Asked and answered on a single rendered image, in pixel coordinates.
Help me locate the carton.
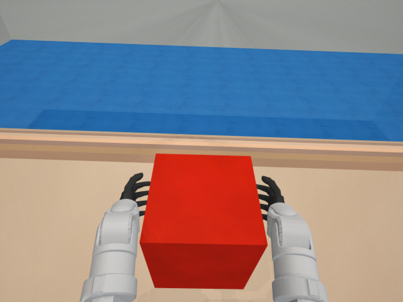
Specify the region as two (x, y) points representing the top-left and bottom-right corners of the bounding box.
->
(139, 154), (268, 289)

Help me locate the right robot hand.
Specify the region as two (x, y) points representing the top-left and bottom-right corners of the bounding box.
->
(256, 176), (285, 221)

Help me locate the right robot forearm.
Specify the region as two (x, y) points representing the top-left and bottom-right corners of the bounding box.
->
(267, 203), (329, 302)

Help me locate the left robot hand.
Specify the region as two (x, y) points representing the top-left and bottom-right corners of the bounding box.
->
(120, 172), (150, 216)

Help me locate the left robot forearm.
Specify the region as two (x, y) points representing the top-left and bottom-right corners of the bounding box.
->
(80, 199), (140, 302)

